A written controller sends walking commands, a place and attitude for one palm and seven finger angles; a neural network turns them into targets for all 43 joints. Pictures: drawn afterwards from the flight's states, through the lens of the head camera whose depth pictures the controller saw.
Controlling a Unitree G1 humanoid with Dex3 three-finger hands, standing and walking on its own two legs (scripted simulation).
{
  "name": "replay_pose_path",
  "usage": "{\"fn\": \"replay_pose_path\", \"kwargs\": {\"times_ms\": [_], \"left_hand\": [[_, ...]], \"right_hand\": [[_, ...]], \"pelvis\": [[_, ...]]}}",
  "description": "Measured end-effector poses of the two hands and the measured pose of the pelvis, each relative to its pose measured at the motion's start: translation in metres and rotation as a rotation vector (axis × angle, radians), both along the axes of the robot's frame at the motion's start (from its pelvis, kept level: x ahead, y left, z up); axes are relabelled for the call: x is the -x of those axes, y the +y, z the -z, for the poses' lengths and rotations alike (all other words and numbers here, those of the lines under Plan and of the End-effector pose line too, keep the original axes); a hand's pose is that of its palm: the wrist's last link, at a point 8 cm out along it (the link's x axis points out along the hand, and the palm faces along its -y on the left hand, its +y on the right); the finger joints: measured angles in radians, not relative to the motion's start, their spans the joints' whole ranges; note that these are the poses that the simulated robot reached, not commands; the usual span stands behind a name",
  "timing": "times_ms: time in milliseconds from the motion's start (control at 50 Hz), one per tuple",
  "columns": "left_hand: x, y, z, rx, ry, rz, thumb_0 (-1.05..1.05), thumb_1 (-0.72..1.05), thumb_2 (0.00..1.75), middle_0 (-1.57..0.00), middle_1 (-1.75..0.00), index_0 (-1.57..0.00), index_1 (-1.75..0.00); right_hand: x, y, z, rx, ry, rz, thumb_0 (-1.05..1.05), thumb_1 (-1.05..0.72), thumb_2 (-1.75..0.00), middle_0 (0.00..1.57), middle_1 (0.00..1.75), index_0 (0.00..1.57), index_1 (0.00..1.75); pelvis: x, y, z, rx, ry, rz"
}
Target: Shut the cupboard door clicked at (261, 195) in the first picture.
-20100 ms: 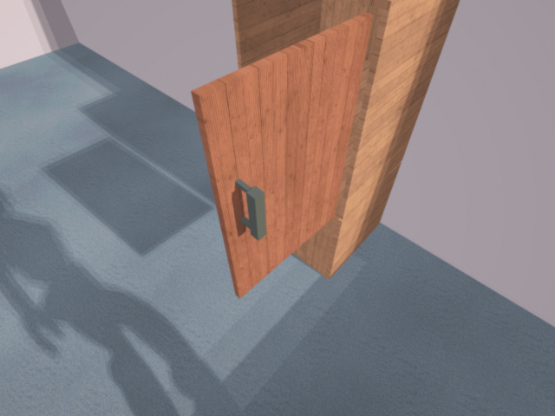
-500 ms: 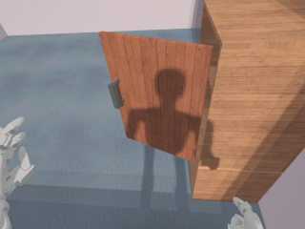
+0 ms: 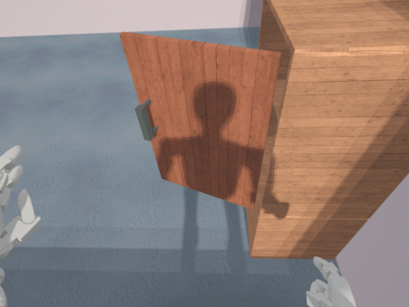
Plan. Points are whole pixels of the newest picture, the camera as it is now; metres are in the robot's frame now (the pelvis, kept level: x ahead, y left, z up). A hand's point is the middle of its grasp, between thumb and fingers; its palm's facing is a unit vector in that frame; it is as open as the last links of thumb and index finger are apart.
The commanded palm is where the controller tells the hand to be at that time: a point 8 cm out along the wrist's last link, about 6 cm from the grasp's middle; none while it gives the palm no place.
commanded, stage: step back with the hand held close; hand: left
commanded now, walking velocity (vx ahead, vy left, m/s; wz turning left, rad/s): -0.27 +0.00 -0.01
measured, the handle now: (148, 119) +0.63 +0.24 +0.00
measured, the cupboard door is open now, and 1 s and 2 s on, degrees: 68 68 68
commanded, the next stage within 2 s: stop stepping back and stand still in 0.92 s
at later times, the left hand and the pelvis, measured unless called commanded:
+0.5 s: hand out of the picture +0.11 +0.31 +0.16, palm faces +0.43 -0.75 -0.49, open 7.4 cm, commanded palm +0.05 +0.34 +0.18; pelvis -0.09 +0.04 -0.01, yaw +2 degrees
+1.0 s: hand out of the picture +0.01 +0.32 +0.17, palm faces +0.50 -0.76 -0.42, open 7.4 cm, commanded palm -0.06 +0.36 +0.18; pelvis -0.18 +0.05 -0.02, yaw +3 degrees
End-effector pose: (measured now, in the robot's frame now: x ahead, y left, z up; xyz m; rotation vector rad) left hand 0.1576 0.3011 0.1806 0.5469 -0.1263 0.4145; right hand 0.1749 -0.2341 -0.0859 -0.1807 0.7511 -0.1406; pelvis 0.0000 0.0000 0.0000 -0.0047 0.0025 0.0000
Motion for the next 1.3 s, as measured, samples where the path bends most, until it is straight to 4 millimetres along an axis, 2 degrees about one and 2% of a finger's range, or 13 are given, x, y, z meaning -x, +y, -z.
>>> {"fn": "replay_pose_path", "kwargs": {"times_ms": [120,240,360,460,600,780,860,920,1000,1080,1140,1220,1300], "left_hand": [[0.001,0.012,0.001,-0.031,0.045,0.05,0.01,0.89,0.9,-0.21,-0.3,-0.21,-0.3],[0.015,0.027,-0.001,-0.05,0.029,0.079,0.01,0.89,0.9,-0.22,-0.3,-0.21,-0.3],[0.043,0.039,-0.001,-0.049,-0.026,0.077,0.01,0.89,0.9,-0.22,-0.3,-0.21,-0.3],[0.075,0.047,0.002,-0.061,-0.059,0.038,0.01,0.89,0.9,-0.22,-0.3,-0.21,-0.3],[0.12,0.044,0.002,-0.035,-0.109,-0.005,0.01,0.89,0.9,-0.21,-0.3,-0.21,-0.3],[0.142,0.044,-0.006,-0.068,-0.185,0.018,0.01,0.89,0.9,-0.21,-0.3,-0.21,-0.3],[0.167,0.039,-0.01,-0.117,-0.186,0.04,0.01,0.89,0.9,-0.21,-0.3,-0.21,-0.3],[0.185,0.039,-0.008,-0.102,-0.191,0.043,0.01,0.89,0.9,-0.21,-0.3,-0.21,-0.3],[0.195,0.051,-0.002,-0.069,-0.24,0.03,0.01,0.88,0.9,-0.22,-0.3,-0.21,-0.3],[0.204,0.065,-0.002,-0.067,-0.251,0.01,0.01,0.88,0.9,-0.22,-0.3,-0.21,-0.3],[0.218,0.06,-0.005,-0.043,-0.227,0.012,0.01,0.89,0.9,-0.21,-0.3,-0.21,-0.3],[0.236,0.039,-0.008,-0.064,-0.194,0.061,0.01,0.89,0.9,-0.21,-0.3,-0.21,-0.3],[0.241,0.033,-0.013,-0.026,-0.191,0.082,0.01,0.89,0.9,-0.21,-0.3,-0.21,-0.3]], "right_hand": [[0.017,0.003,-0.002,0.019,0.025,0.068,0.01,-0.9,-0.9,0.21,0.3,0.2,0.3],[0.041,0.016,-0.008,0.034,0.024,0.086,0.01,-0.9,-0.9,0.2,0.3,0.2,0.3],[0.068,0.031,-0.011,0.043,0.002,0.071,0.01,-0.9,-0.9,0.21,0.3,0.2,0.3],[0.089,0.04,-0.005,0.043,-0.003,0.033,0.01,-0.9,-0.9,0.21,0.3,0.2,0.3],[0.115,0.045,0.003,0.053,0.021,-0.027,0.01,-0.9,-0.9,0.21,0.3,0.2,0.3],[0.14,0.044,0.0,0.061,-0.025,-0.037,0.01,-0.9,-0.9,0.21,0.3,0.2,0.3],[0.15,0.041,-0.001,0.054,-0.043,-0.05,0.01,-0.9,-0.9,0.21,0.3,0.2,0.3],[0.163,0.038,0.0,0.072,-0.016,-0.045,0.01,-0.9,-0.9,0.21,0.3,0.2,0.3],[0.185,0.04,0.003,0.123,0.001,-0.034,0.01,-0.9,-0.9,0.21,0.3,0.2,0.3],[0.21,0.05,0.004,0.088,0.004,-0.021,0.01,-0.9,-0.9,0.21,0.3,0.2,0.3],[0.227,0.057,0.0,0.042,-0.008,-0.025,0.01,-0.9,-0.9,0.21,0.3,0.2,0.3],[0.247,0.061,0.003,0.011,-0.019,-0.051,0.01,-0.9,-0.9,0.21,0.3,0.2,0.3],[0.272,0.056,0.007,0.017,0.039,-0.019,0.01,-0.9,-0.9,0.21,0.3,0.2,0.3]], "pelvis": [[0.01,0.017,0.001,-0.002,0.018,0.022],[0.03,0.031,0.002,0.003,0.015,0.032],[0.055,0.041,0.005,0.017,0.007,0.02],[0.077,0.041,0.009,0.032,0.0,-0.015],[0.101,0.039,0.011,0.035,-0.009,-0.027],[0.136,0.035,0.013,0.046,-0.028,-0.07],[0.152,0.032,0.017,0.031,-0.029,-0.076],[0.161,0.038,0.018,0.013,-0.03,-0.05],[0.178,0.048,0.023,0.032,-0.021,-0.056],[0.198,0.047,0.02,0.068,-0.022,-0.065],[0.209,0.044,0.015,0.071,-0.003,-0.041],[0.227,0.039,0.016,0.021,0.02,-0.001],[0.234,0.043,0.009,0.012,-0.005,0.018]]}}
